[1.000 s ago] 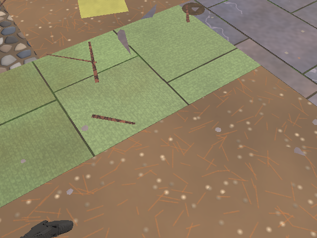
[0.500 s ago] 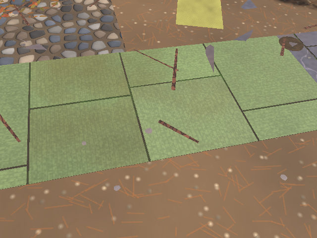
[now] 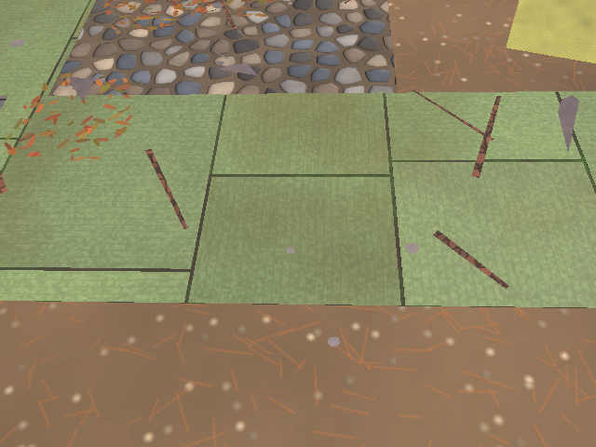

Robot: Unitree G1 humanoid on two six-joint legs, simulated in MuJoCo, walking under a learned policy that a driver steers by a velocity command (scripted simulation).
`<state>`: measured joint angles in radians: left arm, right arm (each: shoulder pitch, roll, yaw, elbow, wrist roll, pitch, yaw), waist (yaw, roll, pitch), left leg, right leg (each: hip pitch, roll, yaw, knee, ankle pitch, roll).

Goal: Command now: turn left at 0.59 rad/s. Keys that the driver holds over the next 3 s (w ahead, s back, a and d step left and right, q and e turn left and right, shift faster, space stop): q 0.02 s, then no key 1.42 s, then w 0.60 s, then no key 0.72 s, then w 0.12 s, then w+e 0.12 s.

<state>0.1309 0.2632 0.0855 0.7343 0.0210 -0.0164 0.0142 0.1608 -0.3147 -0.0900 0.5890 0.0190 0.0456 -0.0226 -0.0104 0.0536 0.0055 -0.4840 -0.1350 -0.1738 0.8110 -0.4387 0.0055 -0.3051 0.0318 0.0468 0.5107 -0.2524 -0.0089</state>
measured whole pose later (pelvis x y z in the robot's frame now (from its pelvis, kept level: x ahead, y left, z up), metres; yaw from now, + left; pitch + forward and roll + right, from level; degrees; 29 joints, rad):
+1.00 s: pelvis -0.01 +0.04 +0.00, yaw +7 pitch -1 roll +0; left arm 0.21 0.24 0.04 0.93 0.01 -0.01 0.04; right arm 0.22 -0.21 -0.04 0.72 -0.01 0.01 -0.01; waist 0.02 0.00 0.03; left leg -0.21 -0.03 -0.03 0.53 -0.30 0.02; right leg -0.21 -0.07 0.00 0.51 -0.28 0.06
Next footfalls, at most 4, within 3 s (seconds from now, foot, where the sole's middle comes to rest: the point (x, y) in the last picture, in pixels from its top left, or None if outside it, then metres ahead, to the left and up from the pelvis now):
0.30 left None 0.01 0.15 -0.77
2.14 left None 0.41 0.17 -0.77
2.50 right None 0.45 -0.06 -0.77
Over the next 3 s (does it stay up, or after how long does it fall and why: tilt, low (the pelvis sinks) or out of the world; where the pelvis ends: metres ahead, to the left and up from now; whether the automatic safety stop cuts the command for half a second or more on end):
stays up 0.43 0.07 -0.01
